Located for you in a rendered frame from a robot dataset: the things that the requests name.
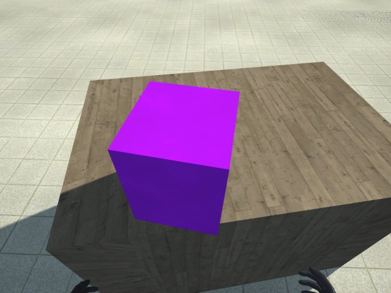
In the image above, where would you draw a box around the carton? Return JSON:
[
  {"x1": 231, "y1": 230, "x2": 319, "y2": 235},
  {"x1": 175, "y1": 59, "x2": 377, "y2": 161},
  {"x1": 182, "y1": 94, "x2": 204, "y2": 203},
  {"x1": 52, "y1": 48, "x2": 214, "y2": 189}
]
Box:
[{"x1": 108, "y1": 81, "x2": 240, "y2": 236}]

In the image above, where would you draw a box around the robot right hand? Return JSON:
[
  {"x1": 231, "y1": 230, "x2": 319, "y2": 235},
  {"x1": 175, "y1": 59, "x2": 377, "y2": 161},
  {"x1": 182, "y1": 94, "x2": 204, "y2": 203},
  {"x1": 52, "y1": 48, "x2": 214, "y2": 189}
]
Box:
[{"x1": 299, "y1": 266, "x2": 336, "y2": 293}]

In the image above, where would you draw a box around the robot left hand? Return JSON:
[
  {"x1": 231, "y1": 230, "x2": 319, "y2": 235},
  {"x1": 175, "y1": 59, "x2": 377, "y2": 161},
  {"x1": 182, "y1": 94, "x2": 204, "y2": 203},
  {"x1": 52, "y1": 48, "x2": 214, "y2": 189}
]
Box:
[{"x1": 71, "y1": 280, "x2": 98, "y2": 293}]

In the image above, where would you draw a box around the pedestal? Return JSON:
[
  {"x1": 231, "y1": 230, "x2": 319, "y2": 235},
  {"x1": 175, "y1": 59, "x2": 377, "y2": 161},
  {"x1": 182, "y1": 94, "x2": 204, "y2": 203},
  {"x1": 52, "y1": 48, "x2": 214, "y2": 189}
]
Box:
[{"x1": 46, "y1": 62, "x2": 391, "y2": 293}]

